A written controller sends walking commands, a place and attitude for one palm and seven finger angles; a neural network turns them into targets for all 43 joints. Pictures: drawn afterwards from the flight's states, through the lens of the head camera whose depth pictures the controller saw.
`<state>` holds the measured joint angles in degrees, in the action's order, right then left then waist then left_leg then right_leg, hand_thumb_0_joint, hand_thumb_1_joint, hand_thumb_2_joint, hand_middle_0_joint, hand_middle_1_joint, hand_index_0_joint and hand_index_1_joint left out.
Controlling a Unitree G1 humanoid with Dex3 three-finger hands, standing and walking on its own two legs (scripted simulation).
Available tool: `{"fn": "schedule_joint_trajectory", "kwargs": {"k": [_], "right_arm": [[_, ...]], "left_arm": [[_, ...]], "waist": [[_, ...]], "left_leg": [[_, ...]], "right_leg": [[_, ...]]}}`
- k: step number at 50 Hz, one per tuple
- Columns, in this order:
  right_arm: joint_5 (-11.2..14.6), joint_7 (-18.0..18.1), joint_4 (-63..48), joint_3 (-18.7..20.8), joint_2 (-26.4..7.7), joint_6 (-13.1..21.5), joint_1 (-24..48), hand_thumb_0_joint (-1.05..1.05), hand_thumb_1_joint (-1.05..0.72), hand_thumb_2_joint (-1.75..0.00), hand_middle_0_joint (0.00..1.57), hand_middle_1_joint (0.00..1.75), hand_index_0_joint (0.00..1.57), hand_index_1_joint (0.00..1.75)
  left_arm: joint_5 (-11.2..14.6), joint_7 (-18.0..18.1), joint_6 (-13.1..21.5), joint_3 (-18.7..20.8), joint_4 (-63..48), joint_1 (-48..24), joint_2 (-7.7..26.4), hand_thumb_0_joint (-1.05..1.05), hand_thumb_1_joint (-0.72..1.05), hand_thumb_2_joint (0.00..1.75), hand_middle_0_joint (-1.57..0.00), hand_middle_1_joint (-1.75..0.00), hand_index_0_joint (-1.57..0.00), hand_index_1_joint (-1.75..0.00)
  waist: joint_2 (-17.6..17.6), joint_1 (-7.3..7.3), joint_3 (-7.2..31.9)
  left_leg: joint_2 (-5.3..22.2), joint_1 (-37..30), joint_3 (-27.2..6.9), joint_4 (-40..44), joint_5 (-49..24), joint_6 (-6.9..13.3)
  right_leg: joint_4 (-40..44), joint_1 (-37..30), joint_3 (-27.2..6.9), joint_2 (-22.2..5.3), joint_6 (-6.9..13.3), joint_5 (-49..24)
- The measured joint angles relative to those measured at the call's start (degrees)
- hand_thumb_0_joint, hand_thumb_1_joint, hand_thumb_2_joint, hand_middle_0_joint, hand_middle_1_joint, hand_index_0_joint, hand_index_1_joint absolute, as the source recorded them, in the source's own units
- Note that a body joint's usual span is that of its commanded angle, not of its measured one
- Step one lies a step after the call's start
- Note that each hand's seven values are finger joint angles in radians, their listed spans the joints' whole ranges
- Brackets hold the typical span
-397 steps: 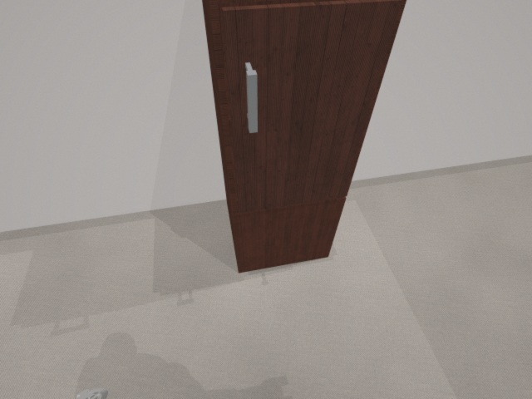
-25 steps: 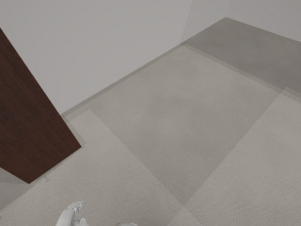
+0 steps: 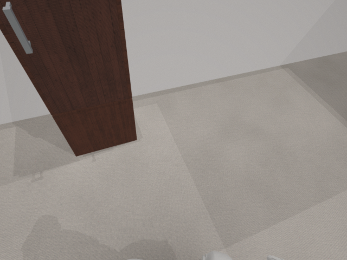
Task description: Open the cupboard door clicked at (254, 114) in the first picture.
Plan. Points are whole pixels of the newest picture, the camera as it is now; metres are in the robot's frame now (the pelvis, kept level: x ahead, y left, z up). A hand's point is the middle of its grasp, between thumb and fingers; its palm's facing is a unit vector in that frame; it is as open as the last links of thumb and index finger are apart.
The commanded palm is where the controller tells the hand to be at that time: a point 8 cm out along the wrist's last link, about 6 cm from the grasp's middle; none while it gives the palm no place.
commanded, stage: turn to face it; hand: left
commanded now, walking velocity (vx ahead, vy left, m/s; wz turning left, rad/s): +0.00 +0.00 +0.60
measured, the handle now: (19, 28) +0.71 +0.55 +0.09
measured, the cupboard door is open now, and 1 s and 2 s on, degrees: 0 0 0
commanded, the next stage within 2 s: take the last steps up to it in 0.60 s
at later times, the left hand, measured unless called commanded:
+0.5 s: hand out of the picture +0.04 +0.18 -0.13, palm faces +0.28 -0.92 -0.29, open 7.4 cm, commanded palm none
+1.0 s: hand out of the picture -0.10 +0.20 -0.16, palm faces +0.43 -0.88 -0.19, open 7.4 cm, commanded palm none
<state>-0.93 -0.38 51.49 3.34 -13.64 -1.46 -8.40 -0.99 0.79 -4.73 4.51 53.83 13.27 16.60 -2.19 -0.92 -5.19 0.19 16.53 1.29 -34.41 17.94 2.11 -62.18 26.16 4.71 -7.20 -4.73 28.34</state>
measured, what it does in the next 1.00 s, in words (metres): steps on the spot, turning left: right foot, then left foot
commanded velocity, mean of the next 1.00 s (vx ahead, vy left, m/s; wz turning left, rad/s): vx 0.10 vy -0.01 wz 0.29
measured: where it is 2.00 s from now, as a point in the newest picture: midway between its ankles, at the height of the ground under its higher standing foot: (145, 247)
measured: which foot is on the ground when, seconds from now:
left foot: down 0.00-0.34, up 0.36-0.72, down 0.74-1.00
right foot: up 0.00-0.32, down 0.34-0.74, up 0.76-1.00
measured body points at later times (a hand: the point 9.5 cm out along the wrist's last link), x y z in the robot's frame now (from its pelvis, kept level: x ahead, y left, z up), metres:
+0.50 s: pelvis -0.01 -0.04 +0.01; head +0.02 -0.06 +0.45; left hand +0.02 +0.23 -0.11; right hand +0.12 -0.28 -0.15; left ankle -0.06 +0.09 -0.65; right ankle +0.03 -0.15 -0.73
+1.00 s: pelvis -0.02 +0.02 +0.02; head -0.03 +0.04 +0.47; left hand -0.12 +0.25 -0.15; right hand +0.11 -0.18 -0.12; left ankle -0.08 +0.09 -0.73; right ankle +0.04 -0.11 -0.66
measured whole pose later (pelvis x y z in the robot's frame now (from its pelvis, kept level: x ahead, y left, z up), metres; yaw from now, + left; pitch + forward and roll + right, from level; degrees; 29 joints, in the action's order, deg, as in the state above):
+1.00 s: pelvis -0.02 +0.02 +0.02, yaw +24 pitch -2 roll -1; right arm -0.8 1.5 58.6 1.5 -9.4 1.9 -15.6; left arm -1.7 -0.8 -1.9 2.4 60.5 16.8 12.9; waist -1.2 -1.1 -0.9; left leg -0.8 5.6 1.5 -20.7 13.5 3.0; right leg -57.2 25.7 4.1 -4.8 -2.8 19.5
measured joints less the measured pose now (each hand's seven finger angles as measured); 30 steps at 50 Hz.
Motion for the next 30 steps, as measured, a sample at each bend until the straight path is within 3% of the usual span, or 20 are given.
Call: {"fn": "schedule_joint_trajectory", "kwargs": {"k": [3, 12, 15, 17, 20, 24, 27, 30], "right_arm": [[-0.05, 0.26, 0.2, -0.37, 0.44, -0.08, -0.31, 0.01, -0.9, -0.9, 0.2, 0.3, 0.2, 0.3], [-0.25, 0.11, 0.53, -0.06, 1.21, -0.77, -2.1, 0.01, -0.9, -0.9, 0.2, 0.3, 0.2, 0.3], [-0.3, 0.13, 0.71, 0.36, 0.93, -1.25, -2.81, 0.01, -0.9, -0.9, 0.2, 0.3, 0.2, 0.3], [0.02, 0.08, 0.69, 0.67, 0.74, -1.53, -3.68, 0.01, -0.9, -0.9, 0.2, 0.3, 0.2, 0.3], [0.16, 0.1, 1.12, 1.66, -0.24, -2.33, -3.79, 0.01, -0.9, -0.9, 0.2, 0.3, 0.2, 0.3], [-0.17, -0.54, 2.15, 2.26, -1.24, -3.21, -4.1, 0.01, -0.9, -0.9, 0.2, 0.3, 0.2, 0.3], [-0.19, -0.77, 2.99, 2.15, -1.38, -3.38, -4.28, 0.01, -0.9, -0.9, 0.2, 0.3, 0.2, 0.3], [-0.01, -0.65, 3.96, 1.77, -1.21, -3.54, -3.94, 0.01, -0.9, -0.9, 0.2, 0.3, 0.2, 0.3]], "left_arm": [[0.07, -0.31, 0.65, -0.12, -0.91, -1.06, -0.24, 0.01, 0.91, 0.9, -0.2, -0.3, -0.2, -0.3], [0.38, -0.13, 1.56, -1.09, -4.07, -5.44, -2.61, 0.0, 0.91, 0.9, -0.2, -0.3, -0.2, -0.3], [0.64, 0.0, 2.21, -1.63, -5.09, -6.24, -3.63, 0.0, 0.91, 0.9, -0.2, -0.3, -0.2, -0.3], [0.64, 0.03, 3.19, -2.08, -6.07, -5.81, -3.86, 0.0, 0.91, 0.9, -0.2, -0.3, -0.2, -0.3], [0.03, 0.22, 3.98, -2.79, -6.0, -5.13, -5.12, 0.0, 0.91, 0.9, -0.2, -0.3, -0.2, -0.3], [-0.12, 0.28, 3.68, -3.1, -4.88, -2.82, -6.09, 0.0, 0.9, 0.9, -0.21, -0.3, -0.21, -0.3], [-0.32, 0.4, 3.69, -3.06, -3.65, -1.24, -6.23, 0.0, 0.9, 0.9, -0.21, -0.3, -0.21, -0.3], [-0.58, 0.33, 3.92, -2.99, -2.42, 0.22, -6.05, 0.0, 0.9, 0.9, -0.21, -0.3, -0.21, -0.3]], "waist": [[0.84, 0.12, 0.32], [2.68, 1.88, 1.11], [3.75, 2.52, 1.42], [3.78, 2.43, 2.16], [5.37, 2.53, 1.72], [5.64, 2.56, 1.73], [4.94, 2.29, 1.73], [3.9, 1.49, 1.46]], "left_leg": [[-0.59, -1.2, -1.97, 3.56, -2.48, 0.3], [-3.1, -0.88, -7.57, 5.62, -5.03, -0.19], [-3.88, 0.36, -9.49, 4.13, -4.82, -1.0], [-4.97, 1.99, -10.36, 1.62, -3.9, -1.84], [-5.07, 7.13, -8.79, -12.77, 7.17, -3.1], [-2.93, 11.84, -4.93, -30.55, 5.58, -4.33], [-0.78, 11.22, -3.7, -31.56, 4.07, -5.21], [0.6, 8.25, -2.83, -25.51, 6.01, -5.67]], "right_leg": [[-0.1, 1.4, -1.42, 1.31, -0.43, -3.03], [11.83, -2.22, -3.87, 4.42, -0.39, -3.21], [19.73, -6.0, -3.74, 5.86, 0.2, -4.69], [29.57, -10.38, -3.39, 5.92, 0.88, -10.02], [28.93, -10.71, -1.5, 5.59, 4.48, -11.23], [31.09, -13.09, 0.71, 3.98, 5.13, -11.77], [32.51, -14.1, 2.04, 2.83, 4.86, -12.41], [32.99, -14.39, 3.17, 1.67, 4.42, -12.66]]}}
